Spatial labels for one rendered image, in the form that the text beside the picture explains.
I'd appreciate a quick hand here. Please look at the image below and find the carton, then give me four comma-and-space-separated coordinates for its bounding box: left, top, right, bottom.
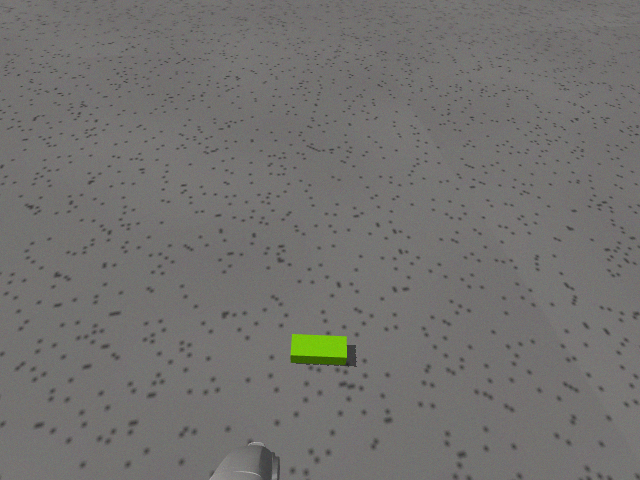
290, 334, 347, 365

